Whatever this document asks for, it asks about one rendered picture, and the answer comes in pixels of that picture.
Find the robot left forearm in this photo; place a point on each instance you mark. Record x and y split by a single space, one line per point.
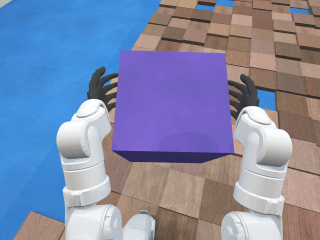
79 142

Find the robot left thigh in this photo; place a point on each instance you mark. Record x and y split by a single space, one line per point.
139 227

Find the left robot hand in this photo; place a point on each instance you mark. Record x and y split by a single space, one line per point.
97 91

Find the left robot shin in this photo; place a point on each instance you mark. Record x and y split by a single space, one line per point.
144 212

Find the left robot upper arm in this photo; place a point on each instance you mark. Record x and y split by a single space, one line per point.
101 222

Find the robot right forearm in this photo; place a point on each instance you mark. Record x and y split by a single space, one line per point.
264 164

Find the right robot upper arm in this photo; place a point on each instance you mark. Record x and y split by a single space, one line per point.
237 225

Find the carton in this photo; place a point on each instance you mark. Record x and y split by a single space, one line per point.
172 107

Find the right robot hand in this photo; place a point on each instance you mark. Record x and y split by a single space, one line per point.
249 96

